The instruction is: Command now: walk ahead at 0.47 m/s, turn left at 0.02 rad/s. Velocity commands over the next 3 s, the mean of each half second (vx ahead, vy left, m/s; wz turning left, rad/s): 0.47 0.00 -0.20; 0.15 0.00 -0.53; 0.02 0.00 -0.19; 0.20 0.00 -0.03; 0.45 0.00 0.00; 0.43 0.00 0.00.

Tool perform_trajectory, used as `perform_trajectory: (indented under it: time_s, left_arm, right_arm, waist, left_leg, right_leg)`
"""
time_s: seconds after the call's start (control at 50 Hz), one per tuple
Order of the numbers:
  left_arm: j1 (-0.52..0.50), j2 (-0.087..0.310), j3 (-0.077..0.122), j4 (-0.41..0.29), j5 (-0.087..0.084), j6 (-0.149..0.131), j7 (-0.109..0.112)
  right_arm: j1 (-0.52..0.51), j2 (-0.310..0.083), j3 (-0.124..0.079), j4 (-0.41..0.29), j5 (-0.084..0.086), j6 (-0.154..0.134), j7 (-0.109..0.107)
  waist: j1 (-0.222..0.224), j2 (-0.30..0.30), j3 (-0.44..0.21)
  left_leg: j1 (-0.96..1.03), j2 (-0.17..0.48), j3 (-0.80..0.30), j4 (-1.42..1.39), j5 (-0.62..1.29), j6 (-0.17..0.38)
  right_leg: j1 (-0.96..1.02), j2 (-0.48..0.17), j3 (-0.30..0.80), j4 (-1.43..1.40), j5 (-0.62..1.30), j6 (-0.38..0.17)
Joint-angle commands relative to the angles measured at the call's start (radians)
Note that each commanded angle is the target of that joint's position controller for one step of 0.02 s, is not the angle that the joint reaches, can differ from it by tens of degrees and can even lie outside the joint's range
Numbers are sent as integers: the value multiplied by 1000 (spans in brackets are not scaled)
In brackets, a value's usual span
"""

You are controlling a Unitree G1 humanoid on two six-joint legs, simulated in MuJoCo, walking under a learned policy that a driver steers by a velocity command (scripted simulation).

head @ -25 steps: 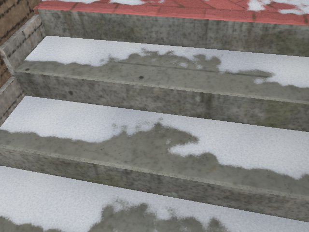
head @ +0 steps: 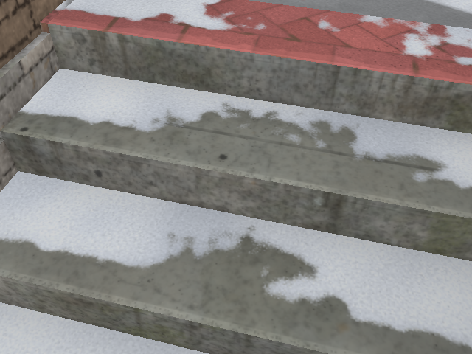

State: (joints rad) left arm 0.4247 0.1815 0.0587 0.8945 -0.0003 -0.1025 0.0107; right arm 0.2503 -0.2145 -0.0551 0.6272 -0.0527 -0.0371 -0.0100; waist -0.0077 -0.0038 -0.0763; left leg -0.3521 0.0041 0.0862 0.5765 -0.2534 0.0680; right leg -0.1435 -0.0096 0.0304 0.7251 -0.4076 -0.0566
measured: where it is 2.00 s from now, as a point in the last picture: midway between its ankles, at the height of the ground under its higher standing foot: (224, 288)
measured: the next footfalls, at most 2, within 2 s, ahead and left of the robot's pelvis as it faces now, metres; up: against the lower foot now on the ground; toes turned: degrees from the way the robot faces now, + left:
right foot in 0.36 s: +0.31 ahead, +0.02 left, +0.15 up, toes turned -7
left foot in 0.78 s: +0.65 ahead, +0.11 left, +0.30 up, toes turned -15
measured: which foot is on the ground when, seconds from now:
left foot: down 0.00-0.36, up 0.38-0.76, down 0.78-1.00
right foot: up 0.00-0.34, down 0.36-0.80, up 0.82-1.00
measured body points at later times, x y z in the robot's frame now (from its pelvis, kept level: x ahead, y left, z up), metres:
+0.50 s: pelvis +0.27 +0.04 +0.11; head +0.27 +0.06 +0.56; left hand +0.36 +0.29 -0.03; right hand +0.38 -0.21 +0.02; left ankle +0.19 +0.16 -0.35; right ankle +0.27 +0.02 -0.58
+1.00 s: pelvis +0.49 +0.08 +0.26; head +0.52 +0.08 +0.71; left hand +0.76 +0.26 +0.18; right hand +0.54 -0.20 +0.16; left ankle +0.61 +0.12 -0.42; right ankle +0.41 -0.02 -0.27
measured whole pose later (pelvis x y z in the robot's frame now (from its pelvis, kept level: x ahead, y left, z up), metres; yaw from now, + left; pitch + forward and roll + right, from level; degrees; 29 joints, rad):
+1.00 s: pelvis +0.49 +0.08 +0.26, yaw -25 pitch +2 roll +1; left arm 0.13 0.26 0.09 0.62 0.06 0.02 0.04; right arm 0.17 -0.17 -0.04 0.71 -0.04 -0.04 -0.07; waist 0.03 -0.04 0.02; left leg -0.60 0.05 0.19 0.88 -0.32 0.07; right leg -0.79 0.08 0.09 1.73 -0.17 -0.03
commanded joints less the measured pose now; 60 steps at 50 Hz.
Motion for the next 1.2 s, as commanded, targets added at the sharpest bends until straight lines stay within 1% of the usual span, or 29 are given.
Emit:
perform_trajectory:
  time_s: [0.02,0.06,0.14,0.2,0.24,0.26,0.3,0.34,0.36,0.38,0.4,0.42,0.46,0.52,0.56,0.62,0.7,0.76,0.78,0.8,0.82,0.84,0.88,0.94,1.0,1.06,1.1,1.14,1.2]
  left_arm:
    - [12,-27,-5,-127,-9,-37,-10]
    - [-148,10,-8,-174,33,-13,11]
    - [-372,-139,-89,-311,41,35,10]
    - [-559,-126,-127,-414,-4,69,11]
    - [-545,-50,-122,-430,-16,89,12]
    - [-463,-8,-113,-371,-25,97,11]
    - [-293,3,-109,-280,-55,122,30]
    - [-55,89,-78,-208,-12,109,19]
    - [-12,142,-48,-186,8,90,7]
    - [-68,214,-12,-153,16,80,-4]
    - [-190,238,20,-151,11,88,5]
    - [-212,181,16,-138,7,77,5]
    - [-169,59,-17,-39,34,43,13]
    - [-95,20,-33,15,19,26,10]
    - [-56,67,-32,15,17,5,-11]
    - [86,134,-9,34,29,-16,9]
    - [132,184,25,8,13,33,50]
    - [-28,243,49,-101,10,41,35]
    - [-114,283,65,-133,-25,18,18]
    - [-135,236,62,-173,-30,-12,-4]
    - [-121,159,49,-236,-20,-12,-28]
    - [-82,156,49,-236,47,13,-35]
    - [-93,86,42,-239,80,75,-16]
    - [-82,18,16,-255,59,134,28]
    - [-128,-24,-11,-303,56,132,43]
    - [-218,29,-2,-333,61,135,42]
    - [-228,64,3,-349,45,134,31]
    - [-245,57,-3,-323,27,147,4]
    - [-249,34,-5,-321,8,156,-10]
  right_arm:
    - [363,-225,-53,88,-7,-14,-13]
    - [222,-113,-26,115,12,-25,22]
    - [284,31,41,300,13,-65,41]
    - [269,11,67,365,34,-91,44]
    - [277,-30,70,391,75,-80,2]
    - [231,-40,71,368,94,-87,-16]
    - [261,-191,30,355,133,-120,-55]
    - [167,-244,-14,284,107,-121,-48]
    - [147,-234,-27,246,99,-110,-39]
    - [106,-95,-7,184,43,-107,-15]
    - [165,-61,0,119,-13,-89,17]
    - [123,-21,12,71,-26,-87,30]
    - [8,68,48,-2,-8,-80,21]
    - [7,86,81,-28,5,-33,0]
    - [-119,84,90,-90,-4,-16,-10]
    - [-282,103,103,-194,4,-21,-32]
    - [-443,112,128,-301,3,5,-20]
    - [-88,40,82,-174,53,28,-31]
    - [88,-37,46,-134,56,23,-43]
    - [147,-119,15,-114,22,5,-53]
    - [52,-192,-7,-118,6,16,-59]
    - [-61,-107,0,-146,32,29,-60]
    - [-194,71,38,-99,32,32,-69]
    - [-160,88,35,7,13,-4,-63]
    - [-72,61,26,84,0,-37,-55]
    - [-35,8,6,90,10,-37,-52]
    - [-28,-70,-15,63,5,-28,-71]
    - [-20,-60,-16,60,13,-21,-64]
    - [14,-110,-36,60,5,-26,-41]
  waist:
    - [-62,306,-67]
    - [-10,76,74]
    - [26,41,161]
    - [32,50,237]
    - [59,77,209]
    - [94,9,119]
    - [158,99,-121]
    - [224,226,-252]
    - [254,166,-271]
    - [165,-132,-192]
    - [74,-264,-226]
    - [42,-54,-124]
    - [-29,121,152]
    - [-61,138,199]
    - [-33,84,182]
    - [43,-56,109]
    - [86,-26,21]
    - [-87,-176,-252]
    - [-199,-163,-311]
    - [-213,39,-358]
    - [-150,436,-507]
    - [-59,261,-455]
    - [54,14,-49]
    - [111,-13,112]
    - [117,62,91]
    - [78,48,49]
    - [56,95,2]
    - [19,63,-27]
    - [-21,176,-33]
  left_leg:
    - [488,372,-764,-351,394,124]
    - [366,339,-571,-334,79,189]
    - [190,222,-295,-308,28,59]
    - [-70,135,-114,-488,106,-31]
    - [-107,129,-24,-618,732,-13]
    - [-104,90,92,-545,1170,-18]
    - [114,177,77,-350,1928,10]
    - [435,281,52,54,2040,8]
    - [354,231,51,388,1783,18]
    - [-31,32,18,823,346,-26]
    - [-365,-98,-140,1306,69,-45]
    - [-524,-70,-180,1534,71,-10]
    - [-686,-30,-158,1535,72,12]
    - [-744,0,-134,1395,4,-5]
    - [-764,3,-47,1309,-83,-18]
    - [-985,26,-31,1442,-196,-10]
    - [-635,38,-5,878,-172,5]
    - [-21,-77,29,610,-74,41]
    - [153,-52,-40,378,53,49]
    - [347,134,-295,209,248,112]
    - [397,434,-801,-70,614,329]
    - [279,394,-850,-98,302,309]
    - [-61,302,-577,-57,-292,197]
    - [-289,243,-310,-50,-205,128]
    - [-189,239,-195,-71,-32,101]
    - [-90,270,-194,-97,44,130]
    - [21,294,-189,-199,93,180]
    - [50,244,-91,-227,32,153]
    - [25,271,-104,-253,-20,134]
  right_leg:
    - [-679,125,178,907,61,-53]
    - [-904,40,23,1313,98,-37]
    - [-1235,13,-14,1636,16,-109]
    - [-1081,53,-123,1292,7,-104]
    - [-776,36,-265,948,26,-72]
    - [-533,74,-337,809,19,-79]
    - [-290,149,-323,641,65,-88]
    - [-282,144,-203,357,-62,-145]
    - [-132,174,-81,138,-31,-194]
    - [19,17,323,-83,234,-279]
    - [83,-158,852,-355,246,-396]
    - [19,-177,838,-426,-84,-378]
    - [-191,-124,546,-367,125,-282]
    - [-259,-32,252,-323,434,-192]
    - [-270,-19,224,-360,598,-160]
    - [-41,-77,291,-380,763,-184]
    - [-5,-87,269,-538,979,-152]
    - [-15,-77,187,-288,1748,-81]
    - [-7,-58,198,-91,1733,-42]
    - [-156,16,168,216,1087,11]
    - [-384,241,106,768,3,80]
    - [-461,159,177,959,16,69]
    - [-577,58,67,959,158,60]
    - [-612,65,67,1084,230,25]
    - [-735,59,128,1022,270,26]
    - [-783,58,115,973,311,61]
    - [-725,10,50,733,215,88]
    - [-549,-27,-56,398,109,91]
    - [-258,-30,-126,167,-5,32]
Over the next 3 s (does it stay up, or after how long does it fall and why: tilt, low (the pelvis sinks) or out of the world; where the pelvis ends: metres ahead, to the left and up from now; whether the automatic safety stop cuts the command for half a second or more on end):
stays up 1.17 -0.20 0.56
